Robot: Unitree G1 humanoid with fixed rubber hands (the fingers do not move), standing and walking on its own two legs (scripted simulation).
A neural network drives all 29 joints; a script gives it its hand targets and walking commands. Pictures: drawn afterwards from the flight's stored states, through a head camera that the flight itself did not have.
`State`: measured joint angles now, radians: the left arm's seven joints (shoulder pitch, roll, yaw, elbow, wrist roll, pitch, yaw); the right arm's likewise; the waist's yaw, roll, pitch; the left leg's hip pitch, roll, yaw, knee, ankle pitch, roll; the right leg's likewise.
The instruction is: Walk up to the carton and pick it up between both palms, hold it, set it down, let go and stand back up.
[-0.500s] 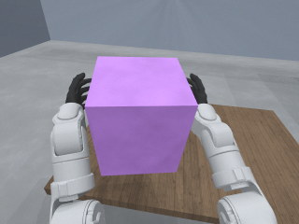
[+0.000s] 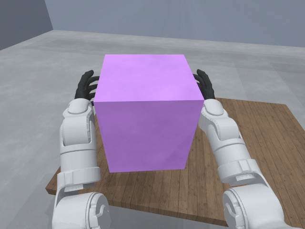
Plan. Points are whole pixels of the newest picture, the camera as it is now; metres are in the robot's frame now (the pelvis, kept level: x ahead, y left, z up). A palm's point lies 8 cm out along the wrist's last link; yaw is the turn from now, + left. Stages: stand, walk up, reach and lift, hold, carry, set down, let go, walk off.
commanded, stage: hold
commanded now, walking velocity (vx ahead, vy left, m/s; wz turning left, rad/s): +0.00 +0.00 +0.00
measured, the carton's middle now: (146, 114) +0.39 -0.01 +0.17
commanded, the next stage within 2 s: none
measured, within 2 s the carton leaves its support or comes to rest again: neither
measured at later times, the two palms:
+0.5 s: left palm (71, 104) +0.35 +0.16 +0.24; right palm (202, 103) +0.34 -0.14 +0.23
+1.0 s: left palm (81, 103) +0.37 +0.14 +0.23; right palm (205, 100) +0.36 -0.16 +0.23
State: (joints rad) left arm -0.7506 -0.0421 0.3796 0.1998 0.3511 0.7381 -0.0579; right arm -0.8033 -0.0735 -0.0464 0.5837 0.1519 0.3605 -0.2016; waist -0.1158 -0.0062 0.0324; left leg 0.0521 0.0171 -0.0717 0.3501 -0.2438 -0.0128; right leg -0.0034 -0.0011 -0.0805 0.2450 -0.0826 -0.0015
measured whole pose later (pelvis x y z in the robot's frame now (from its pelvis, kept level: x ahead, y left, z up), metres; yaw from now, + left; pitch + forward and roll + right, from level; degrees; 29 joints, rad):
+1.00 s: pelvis +0.00 +0.00 +0.00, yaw +0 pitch -11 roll -1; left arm -0.71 -0.04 0.39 0.14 0.36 0.77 -0.10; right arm -0.77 -0.07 0.00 0.52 0.19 0.40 -0.24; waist -0.13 -0.01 0.04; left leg 0.09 0.02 -0.07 0.35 -0.25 -0.02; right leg 0.03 0.01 -0.08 0.26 -0.10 -0.01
